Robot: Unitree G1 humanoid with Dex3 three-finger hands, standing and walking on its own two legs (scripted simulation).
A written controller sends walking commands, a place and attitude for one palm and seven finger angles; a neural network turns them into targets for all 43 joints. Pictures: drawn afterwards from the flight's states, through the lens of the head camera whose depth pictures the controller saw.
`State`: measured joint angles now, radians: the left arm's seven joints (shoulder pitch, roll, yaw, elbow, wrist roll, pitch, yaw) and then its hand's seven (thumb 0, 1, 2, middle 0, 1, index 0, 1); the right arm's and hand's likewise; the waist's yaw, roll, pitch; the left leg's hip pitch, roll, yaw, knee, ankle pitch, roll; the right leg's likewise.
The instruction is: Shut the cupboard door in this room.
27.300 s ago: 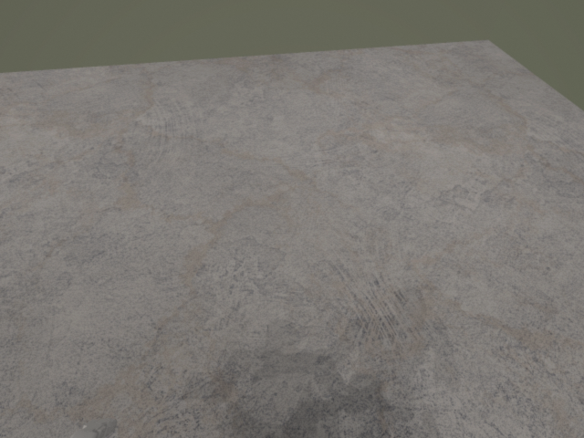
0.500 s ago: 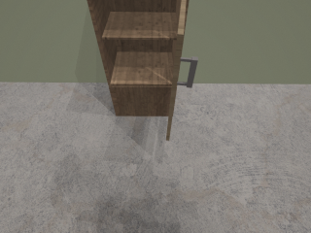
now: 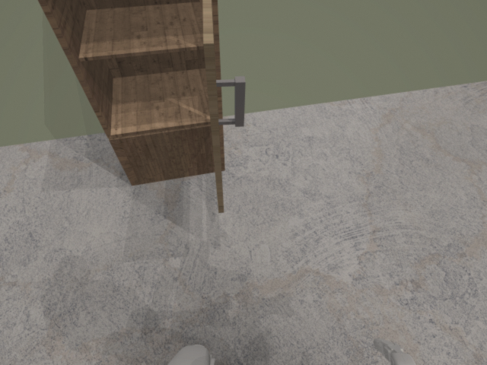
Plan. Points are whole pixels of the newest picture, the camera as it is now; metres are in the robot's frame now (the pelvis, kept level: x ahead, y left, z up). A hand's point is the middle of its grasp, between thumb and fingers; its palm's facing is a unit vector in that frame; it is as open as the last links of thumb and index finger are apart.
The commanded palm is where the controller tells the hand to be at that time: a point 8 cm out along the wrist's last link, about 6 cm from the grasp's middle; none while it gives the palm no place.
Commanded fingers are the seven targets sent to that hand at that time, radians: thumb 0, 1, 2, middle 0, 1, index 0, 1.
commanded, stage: walk around to get in front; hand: left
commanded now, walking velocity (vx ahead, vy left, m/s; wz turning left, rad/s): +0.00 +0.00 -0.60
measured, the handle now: (230, 103) +0.63 +0.10 +0.02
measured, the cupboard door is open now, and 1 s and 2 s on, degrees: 82 82 82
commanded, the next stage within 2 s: none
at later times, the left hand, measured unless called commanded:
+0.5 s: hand (146, 334) +0.17 +0.21 -0.16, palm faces -0.34 -0.92 -0.21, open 7.4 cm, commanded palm none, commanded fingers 0.00 0.90 0.90 -0.20 -0.30 -0.20 -0.30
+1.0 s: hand (166, 333) +0.18 +0.17 -0.18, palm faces -0.55 -0.81 -0.19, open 7.4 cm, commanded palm none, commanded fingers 0.00 0.90 0.90 -0.20 -0.30 -0.20 -0.30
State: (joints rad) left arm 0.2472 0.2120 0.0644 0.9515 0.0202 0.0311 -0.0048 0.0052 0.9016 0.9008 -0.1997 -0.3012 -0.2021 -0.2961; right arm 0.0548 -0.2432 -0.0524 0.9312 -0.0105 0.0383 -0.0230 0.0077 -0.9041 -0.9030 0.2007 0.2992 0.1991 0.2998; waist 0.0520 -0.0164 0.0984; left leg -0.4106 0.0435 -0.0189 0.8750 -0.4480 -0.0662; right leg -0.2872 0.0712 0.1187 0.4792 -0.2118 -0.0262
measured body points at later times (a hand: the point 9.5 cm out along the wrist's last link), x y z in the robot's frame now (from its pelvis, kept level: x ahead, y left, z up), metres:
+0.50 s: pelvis +0.00 +0.04 +0.00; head +0.05 +0.05 +0.45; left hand +0.19 +0.25 -0.15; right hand -0.08 -0.20 -0.14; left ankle +0.00 +0.14 -0.74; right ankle -0.05 -0.10 -0.69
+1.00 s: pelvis -0.01 +0.06 -0.01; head +0.03 +0.06 +0.43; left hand +0.21 +0.22 -0.17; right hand -0.07 -0.22 -0.13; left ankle +0.07 +0.13 -0.74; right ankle -0.05 -0.09 -0.73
